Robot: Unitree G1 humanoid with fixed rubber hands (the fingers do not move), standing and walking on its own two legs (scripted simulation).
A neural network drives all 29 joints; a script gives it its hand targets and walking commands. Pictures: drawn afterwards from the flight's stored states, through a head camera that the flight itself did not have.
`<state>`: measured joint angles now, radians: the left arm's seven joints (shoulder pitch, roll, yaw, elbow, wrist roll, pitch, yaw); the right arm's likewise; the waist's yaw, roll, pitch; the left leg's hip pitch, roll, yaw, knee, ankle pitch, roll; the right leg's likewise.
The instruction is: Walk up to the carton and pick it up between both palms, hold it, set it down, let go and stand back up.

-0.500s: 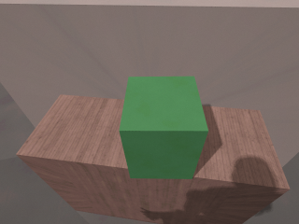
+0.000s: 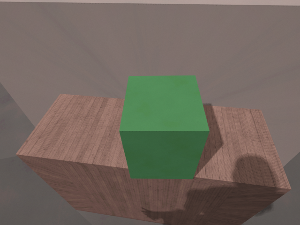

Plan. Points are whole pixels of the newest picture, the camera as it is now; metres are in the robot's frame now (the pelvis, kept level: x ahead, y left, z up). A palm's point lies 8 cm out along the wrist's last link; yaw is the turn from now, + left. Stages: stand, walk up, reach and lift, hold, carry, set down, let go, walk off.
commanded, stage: stand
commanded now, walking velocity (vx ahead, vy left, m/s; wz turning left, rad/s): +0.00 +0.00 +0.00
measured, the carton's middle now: (161, 129) +0.40 +0.00 +0.03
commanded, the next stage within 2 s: none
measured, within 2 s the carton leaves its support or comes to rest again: neither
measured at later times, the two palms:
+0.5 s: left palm out of the picture +0.05 +0.30 -0.11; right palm out of the picture +0.07 -0.29 -0.11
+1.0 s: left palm out of the picture +0.05 +0.30 -0.11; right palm out of the picture +0.07 -0.29 -0.11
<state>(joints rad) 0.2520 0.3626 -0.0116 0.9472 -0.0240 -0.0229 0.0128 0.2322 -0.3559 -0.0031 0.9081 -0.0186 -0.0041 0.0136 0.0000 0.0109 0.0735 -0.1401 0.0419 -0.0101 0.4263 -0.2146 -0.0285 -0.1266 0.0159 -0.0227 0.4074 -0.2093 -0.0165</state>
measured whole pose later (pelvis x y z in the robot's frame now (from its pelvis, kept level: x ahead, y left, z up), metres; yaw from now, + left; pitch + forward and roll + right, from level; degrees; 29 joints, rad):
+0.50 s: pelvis +0.00 +0.00 +0.00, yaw +0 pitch -4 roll +0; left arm 0.25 0.36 -0.01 0.95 -0.02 -0.02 0.01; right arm 0.23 -0.35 0.00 0.91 -0.02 0.00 0.01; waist 0.00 0.01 0.08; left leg -0.14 0.04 -0.01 0.43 -0.21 -0.03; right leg -0.13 0.02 -0.02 0.41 -0.21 -0.02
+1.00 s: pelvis +0.00 +0.00 +0.00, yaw +0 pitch -4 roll +0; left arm 0.25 0.36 -0.01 0.95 -0.02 -0.02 0.01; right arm 0.23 -0.35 0.00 0.91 -0.02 0.00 0.01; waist 0.00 0.01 0.09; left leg -0.14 0.04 -0.01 0.43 -0.21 -0.03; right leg -0.13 0.02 -0.02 0.41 -0.21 -0.02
